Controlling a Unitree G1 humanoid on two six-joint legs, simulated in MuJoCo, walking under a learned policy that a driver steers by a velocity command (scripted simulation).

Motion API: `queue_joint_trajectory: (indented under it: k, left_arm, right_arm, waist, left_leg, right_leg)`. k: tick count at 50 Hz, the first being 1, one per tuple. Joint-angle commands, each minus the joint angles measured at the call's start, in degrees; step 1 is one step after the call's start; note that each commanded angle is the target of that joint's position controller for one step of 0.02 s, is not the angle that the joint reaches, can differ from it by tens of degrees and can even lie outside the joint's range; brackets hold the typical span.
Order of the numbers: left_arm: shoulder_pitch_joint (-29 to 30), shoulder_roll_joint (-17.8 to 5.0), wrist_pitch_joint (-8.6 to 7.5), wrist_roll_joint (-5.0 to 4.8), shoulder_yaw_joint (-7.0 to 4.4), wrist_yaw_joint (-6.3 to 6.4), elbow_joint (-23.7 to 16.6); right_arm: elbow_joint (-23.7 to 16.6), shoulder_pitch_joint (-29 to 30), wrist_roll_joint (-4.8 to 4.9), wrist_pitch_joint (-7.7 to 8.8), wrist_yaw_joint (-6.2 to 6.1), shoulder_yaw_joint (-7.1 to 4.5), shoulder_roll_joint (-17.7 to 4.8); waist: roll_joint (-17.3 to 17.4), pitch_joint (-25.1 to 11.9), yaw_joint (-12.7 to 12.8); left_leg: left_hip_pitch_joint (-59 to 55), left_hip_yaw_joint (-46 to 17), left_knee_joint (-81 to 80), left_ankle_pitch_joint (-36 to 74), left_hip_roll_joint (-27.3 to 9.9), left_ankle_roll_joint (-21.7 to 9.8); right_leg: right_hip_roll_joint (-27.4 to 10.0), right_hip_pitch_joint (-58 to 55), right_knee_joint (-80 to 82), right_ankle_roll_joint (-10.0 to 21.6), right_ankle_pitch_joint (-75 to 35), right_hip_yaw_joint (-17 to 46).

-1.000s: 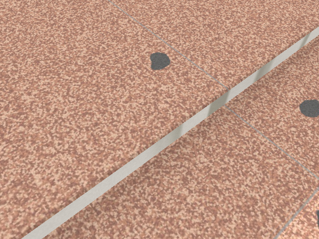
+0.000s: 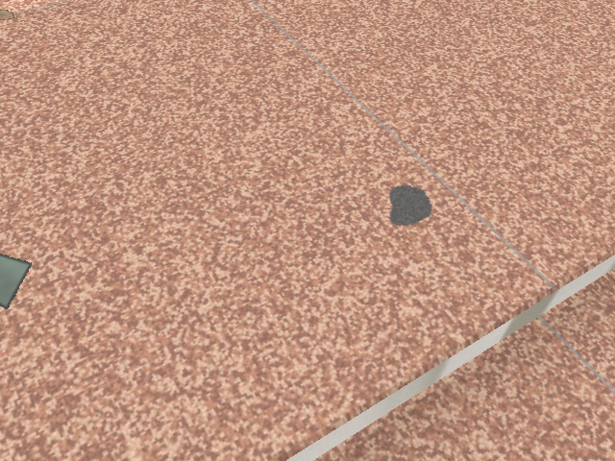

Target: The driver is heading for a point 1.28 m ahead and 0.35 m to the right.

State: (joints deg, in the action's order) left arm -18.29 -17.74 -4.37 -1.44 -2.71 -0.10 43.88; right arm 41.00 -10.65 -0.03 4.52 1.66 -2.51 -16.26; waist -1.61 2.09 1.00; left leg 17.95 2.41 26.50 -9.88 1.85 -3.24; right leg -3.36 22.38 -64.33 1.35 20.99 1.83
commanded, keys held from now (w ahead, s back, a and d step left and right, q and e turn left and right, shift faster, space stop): w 0.90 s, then w+e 0.10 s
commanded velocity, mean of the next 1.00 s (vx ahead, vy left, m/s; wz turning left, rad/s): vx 0.49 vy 0.00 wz -0.01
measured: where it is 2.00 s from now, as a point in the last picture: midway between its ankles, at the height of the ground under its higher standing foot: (357, 202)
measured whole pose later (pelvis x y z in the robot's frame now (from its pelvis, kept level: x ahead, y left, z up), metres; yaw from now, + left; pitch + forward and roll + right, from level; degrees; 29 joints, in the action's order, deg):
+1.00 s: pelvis +0.55 +0.01 +0.05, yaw -2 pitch +2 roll +0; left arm -22.2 -11.7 -3.0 -0.9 -0.7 -1.3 55.6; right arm 40.0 -7.7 -0.6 4.0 1.3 0.6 -11.8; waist -0.8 -1.5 -1.2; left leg 37.0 9.1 58.6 -23.6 -1.8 -5.0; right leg 2.1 20.8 -74.5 3.6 14.0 7.1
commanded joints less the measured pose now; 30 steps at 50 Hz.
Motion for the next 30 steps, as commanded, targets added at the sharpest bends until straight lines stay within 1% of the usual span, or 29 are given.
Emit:
queue_joint_trajectory:
  k: [1,2,3,5,6,9,11,13,14,15,16,17,18,19,20,21,22,23,24,25,26,27,28,29,30]
  left_arm:
    - [-0.10,-4.29,-0.48,0.61,-1.27,-0.10,-4.29]
    - [-0.14,-3.53,-0.02,0.80,-1.11,0.02,-4.23]
    - [0.80,-3.38,0.35,1.05,-1.08,0.23,-4.63]
    - [4.72,-3.19,0.47,1.57,-0.91,0.51,-6.09]
    - [6.73,-2.61,0.29,1.57,-0.67,0.44,-6.71]
    - [13.64,-0.82,-0.48,1.16,0.10,-0.26,-8.54]
    - [16.95,-0.65,-0.71,0.86,0.26,-0.81,-9.52]
    - [18.71,-1.03,-0.68,0.52,0.15,-1.41,-10.46]
    - [18.55,-1.38,-0.40,0.50,0.09,-1.58,-10.47]
    - [18.53,-2.09,-0.35,0.56,-0.10,-1.79,-10.71]
    - [17.53,-2.89,-0.37,0.98,-0.38,-1.99,-10.57]
    - [13.05,-3.87,-0.40,1.58,-0.93,-1.96,-9.40]
    - [5.45,-5.41,-0.45,1.75,-2.04,-1.77,-7.14]
    - [-3.26,-7.69,-0.38,1.59,-3.02,-1.43,-4.86]
    - [-7.97,-14.08,-0.14,2.56,-4.01,-1.13,-3.63]
    - [-12.08,-10.96,0.29,2.16,-3.62,-1.38,-2.53]
    - [-8.09,-8.34,0.45,1.74,-2.79,-1.39,-2.62]
    - [-3.79,-6.10,0.82,1.44,-2.01,-1.30,-3.02]
    - [-0.73,-4.61,1.04,1.91,-1.25,-1.21,-3.11]
    - [1.23,-3.47,0.79,2.45,-0.69,-1.17,-3.10]
    - [0.04,-2.27,0.82,2.74,-0.28,-1.25,-1.44]
    - [-2.04,-1.09,0.99,2.60,0.13,-1.57,0.55]
    - [-3.60,0.40,1.47,2.52,0.67,-1.96,2.41]
    - [-3.96,1.01,1.78,2.17,1.12,-2.11,3.58]
    - [-5.02,1.36,2.00,2.06,1.49,-2.00,4.90]
  right_arm:
    - [-1.80,-1.96,-0.43,1.11,-0.27,-1.76,-6.47]
    - [-1.28,-1.93,-0.18,1.56,-0.36,-1.82,-6.69]
    - [-0.77,-2.07,-0.06,1.92,-0.47,-1.95,-7.24]
    - [0.29,-3.20,0.03,2.10,-0.81,-1.99,-7.66]
    - [0.85,-3.88,0.02,1.92,-1.00,-2.01,-7.83]
    - [1.83,-6.09,0.45,1.33,-1.57,-2.08,-8.77]
    - [3.04,-8.72,0.66,0.83,-1.81,-2.29,-9.82]
    - [3.78,-9.65,0.92,0.16,-1.93,-2.43,-10.06]
    - [4.15,-9.84,0.99,-0.30,-1.97,-2.49,-10.10]
    - [4.33,-9.80,1.25,-0.64,-2.09,-2.62,-10.17]
    - [4.20,-9.18,1.09,-0.95,-2.13,-2.70,-10.29]
    - [4.24,-8.83,1.04,-1.29,-2.39,-2.83,-11.03]
    - [4.17,-7.68,1.10,-1.79,-2.59,-2.56,-10.52]
    - [3.58,-7.98,0.65,-1.91,-2.71,-1.61,-8.36]
    - [2.54,-15.98,-0.77,-1.00,-2.02,0.52,-0.97]
    - [5.10,-18.03,0.70,0.01,-1.29,0.46,-2.97]
    - [4.47,-13.27,2.34,0.55,-0.64,-0.79,-7.01]
    - [2.56,-7.53,2.45,0.80,-0.47,-0.66,-6.75]
    - [1.76,-4.21,1.81,0.77,-0.75,-0.41,-5.56]
    - [1.28,-4.29,1.32,0.36,-0.95,-0.54,-4.97]
    - [2.05,-6.20,1.35,-0.28,-0.89,-0.13,-2.76]
    - [3.16,-8.62,2.06,-1.13,-1.01,0.36,-0.13]
    - [2.85,-8.65,2.45,-1.84,-1.11,0.96,1.80]
    - [1.51,-6.95,2.86,-2.26,-1.26,1.46,2.99]
    - [0.01,-4.44,2.86,-2.53,-1.47,2.14,4.20]
  waist:
    - [7.03,-2.95,-0.57]
    - [6.68,-2.35,0.06]
    - [6.19,-1.34,0.34]
    - [5.09,0.46,-0.34]
    - [4.81,1.04,-0.86]
    - [4.26,1.63,-3.31]
    - [4.16,1.70,-4.80]
    - [5.04,1.62,-4.80]
    - [6.03,0.95,-4.45]
    - [6.01,0.74,-3.98]
    - [5.48,0.04,-3.12]
    - [6.41,-3.14,-0.87]
    - [6.21,-7.35,3.39]
    - [4.03,-13.40,7.12]
    - [-12.18,-20.86,2.68]
    - [-12.69,-26.64,5.25]
    - [-6.35,-16.78,5.42]
    - [-3.04,-9.39,4.45]
    - [-0.51,-4.69,3.20]
    - [-1.60,-2.46,0.94]
    - [-4.45,-1.95,0.19]
    - [-6.37,-1.94,-0.49]
    - [-6.71,-1.38,-0.72]
    - [-5.02,0.39,-1.54]
    - [-4.11,2.09,-1.52]
  left_leg:
    - [-10.28,-18.26,-17.41,1.18,-14.58,-9.88]
    - [-8.49,-15.89,-18.42,4.35,-14.30,-10.24]
    - [-7.33,-14.15,-19.32,6.66,-14.09,-10.55]
    - [-7.32,-11.47,-20.35,9.99,-13.53,-10.85]
    - [-7.83,-10.00,-20.20,11.88,-13.02,-10.35]
    - [-8.46,-6.09,-19.88,13.88,-11.20,-8.48]
    - [-11.14,-6.01,-18.95,14.43,-12.16,-8.04]
    - [-15.61,-6.90,-16.85,16.79,-14.36,-7.45]
    - [-18.06,-7.20,-15.39,17.84,-15.37,-7.10]
    - [-19.90,-7.46,-13.75,19.71,-15.97,-6.62]
    - [-21.03,-7.62,-11.47,24.57,-16.26,-6.04]
    - [-21.60,-7.27,-6.70,33.64,-15.75,-5.59]
    - [-20.51,-5.22,2.64,40.82,-13.14,-4.39]
    - [-12.28,-3.15,16.01,35.04,-9.83,-2.24]
    - [10.30,-1.01,39.18,-4.07,-1.04,2.26]
    - [19.65,-9.13,51.30,-24.30,1.98,3.04]
    - [26.69,-9.57,57.40,-21.65,-1.29,2.92]
    - [28.93,-6.59,57.79,-16.87,-4.25,2.74]
    - [29.19,-5.28,57.88,-12.93,-6.06,2.96]
    - [27.38,-5.55,57.08,-9.85,-7.85,2.85]
    - [27.52,-4.27,64.98,-10.94,-7.40,3.02]
    - [31.53,-3.11,75.91,-13.62,-6.73,3.22]
    - [38.42,-2.84,88.04,-16.08,-6.45,2.98]
    - [45.03,-3.56,93.39,-16.71,-6.87,2.69]
    - [50.96,-4.10,97.59,-16.40,-6.86,2.55]
  right_leg:
    - [-5.02,12.71,-1.30,-0.36,-6.51,2.26]
    - [-5.15,12.51,-0.35,-1.01,-7.62,1.86]
    - [-5.20,13.35,1.17,-1.80,-9.44,1.68]
    - [-5.25,16.05,6.58,-3.20,-14.24,1.43]
    - [-5.03,16.39,10.64,-3.48,-17.16,1.18]
    - [-2.72,13.04,23.29,-3.20,-25.27,-1.05]
    - [-1.44,11.72,28.14,-2.84,-27.17,-1.64]
    - [-0.92,12.22,31.09,-1.76,-25.61,-0.67]
    - [-0.62,12.15,31.07,-1.05,-22.77,-0.78]
    - [-0.35,11.91,32.07,-0.08,-20.04,-0.68]
    - [0.52,9.85,33.20,0.72,-17.81,-1.25]
    - [2.45,3.45,33.56,1.65,-16.25,-2.61]
    - [4.21,-5.94,36.38,3.23,-17.53,-4.23]
    - [1.22,-21.04,36.35,4.67,-23.73,-1.56]
    - [-15.49,-42.98,35.81,12.89,-29.84,23.18]
    - [-19.31,-46.67,43.42,17.93,-15.95,39.63]
    - [-17.64,-39.61,45.90,16.09,-4.32,34.01]
    - [-15.43,-30.68,47.51,14.48,-0.55,26.94]
    - [-13.30,-23.18,50.01,13.76,-0.09,23.55]
    - [-11.42,-17.30,52.34,13.07,-1.00,20.95]
    - [-10.76,-14.56,53.86,13.66,-1.63,19.84]
    - [-10.84,-13.79,53.36,14.49,-2.22,18.68]
    - [-11.46,-12.77,52.71,14.87,-1.95,17.91]
    - [-11.79,-11.37,52.39,14.18,-0.09,16.41]
    - [-12.10,-10.66,51.91,13.27,0.80,15.45]
Velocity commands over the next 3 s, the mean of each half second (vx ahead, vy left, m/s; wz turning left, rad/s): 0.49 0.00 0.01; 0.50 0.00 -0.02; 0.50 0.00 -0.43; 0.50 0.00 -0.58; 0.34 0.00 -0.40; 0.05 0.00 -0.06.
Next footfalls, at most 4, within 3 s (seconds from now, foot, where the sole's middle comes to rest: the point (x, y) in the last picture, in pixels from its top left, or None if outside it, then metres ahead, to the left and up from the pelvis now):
0.38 right None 0.37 -0.14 -0.77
0.88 left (275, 349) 0.66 0.09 -0.65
1.52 right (381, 246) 0.95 -0.15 -0.65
1.96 left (347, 148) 1.30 -0.08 -0.65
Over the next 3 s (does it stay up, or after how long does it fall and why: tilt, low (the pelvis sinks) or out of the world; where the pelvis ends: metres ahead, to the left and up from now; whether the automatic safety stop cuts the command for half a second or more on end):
stays up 1.31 -0.28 0.12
